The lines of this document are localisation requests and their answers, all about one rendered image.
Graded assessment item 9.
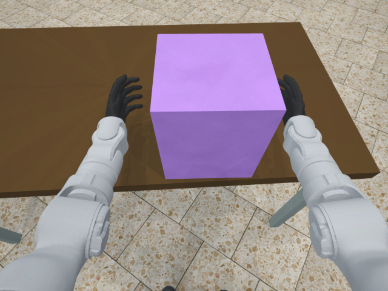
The robot right upper arm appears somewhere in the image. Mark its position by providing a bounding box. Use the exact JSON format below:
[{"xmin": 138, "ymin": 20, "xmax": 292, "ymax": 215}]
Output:
[{"xmin": 309, "ymin": 198, "xmax": 388, "ymax": 291}]

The left robot hand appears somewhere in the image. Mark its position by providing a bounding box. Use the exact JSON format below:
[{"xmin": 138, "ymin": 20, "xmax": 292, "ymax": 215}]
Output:
[{"xmin": 105, "ymin": 74, "xmax": 143, "ymax": 123}]

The table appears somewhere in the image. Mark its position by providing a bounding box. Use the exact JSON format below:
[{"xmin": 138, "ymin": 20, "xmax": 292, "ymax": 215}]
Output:
[{"xmin": 0, "ymin": 22, "xmax": 380, "ymax": 244}]

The right robot hand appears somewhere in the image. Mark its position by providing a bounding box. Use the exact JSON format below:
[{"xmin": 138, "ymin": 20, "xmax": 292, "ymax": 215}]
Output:
[{"xmin": 277, "ymin": 74, "xmax": 306, "ymax": 126}]

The robot left upper arm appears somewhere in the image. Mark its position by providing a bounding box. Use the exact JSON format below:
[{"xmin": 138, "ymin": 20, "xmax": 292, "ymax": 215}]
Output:
[{"xmin": 0, "ymin": 196, "xmax": 110, "ymax": 291}]

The robot right forearm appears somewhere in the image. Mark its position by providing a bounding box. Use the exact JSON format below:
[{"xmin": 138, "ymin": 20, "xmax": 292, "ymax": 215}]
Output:
[{"xmin": 283, "ymin": 115, "xmax": 388, "ymax": 234}]

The robot left forearm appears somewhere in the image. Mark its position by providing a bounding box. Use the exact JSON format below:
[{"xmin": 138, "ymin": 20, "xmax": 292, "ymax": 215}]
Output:
[{"xmin": 35, "ymin": 116, "xmax": 129, "ymax": 246}]

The carton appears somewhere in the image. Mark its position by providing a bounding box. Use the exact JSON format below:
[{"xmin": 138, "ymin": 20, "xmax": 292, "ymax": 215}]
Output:
[{"xmin": 150, "ymin": 33, "xmax": 286, "ymax": 179}]

